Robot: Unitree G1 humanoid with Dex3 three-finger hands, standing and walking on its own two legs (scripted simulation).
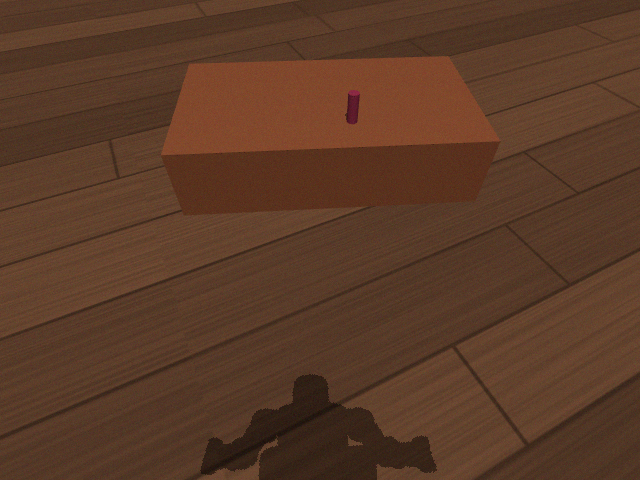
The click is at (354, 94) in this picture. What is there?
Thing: slim round
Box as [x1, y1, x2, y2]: [347, 90, 359, 123]
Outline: 351,90 348,92 347,122 355,123 357,119 359,92 356,90
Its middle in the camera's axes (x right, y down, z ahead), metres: +0.13 -0.53 +1.58
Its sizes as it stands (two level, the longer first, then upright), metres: 0.045 0.045 0.127
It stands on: a support 0.33 m high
